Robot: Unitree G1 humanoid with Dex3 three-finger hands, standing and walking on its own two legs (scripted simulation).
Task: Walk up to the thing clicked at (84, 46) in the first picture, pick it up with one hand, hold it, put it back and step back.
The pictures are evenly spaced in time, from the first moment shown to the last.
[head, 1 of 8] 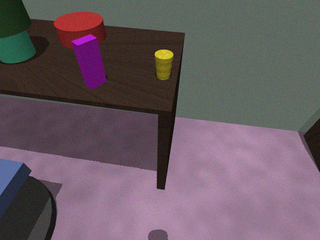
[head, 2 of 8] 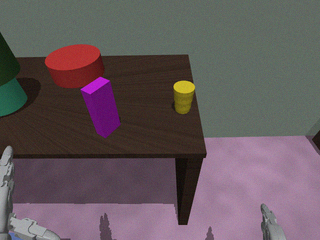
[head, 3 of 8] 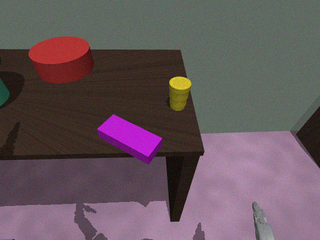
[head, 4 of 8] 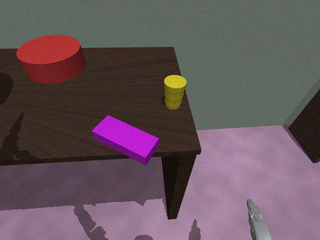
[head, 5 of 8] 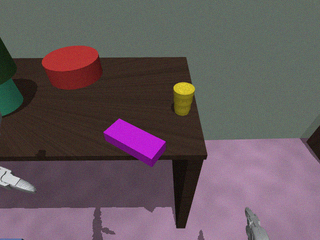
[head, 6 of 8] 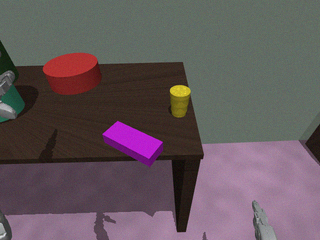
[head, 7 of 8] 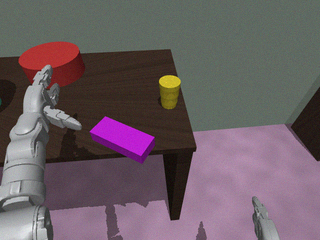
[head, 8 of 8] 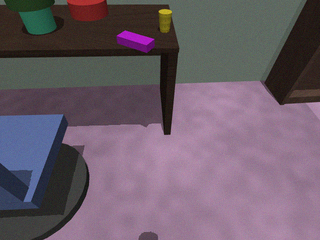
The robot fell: no
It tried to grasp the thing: yes
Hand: left
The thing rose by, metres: 0.00
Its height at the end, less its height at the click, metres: -0.07
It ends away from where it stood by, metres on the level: 0.12
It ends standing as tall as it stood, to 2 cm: no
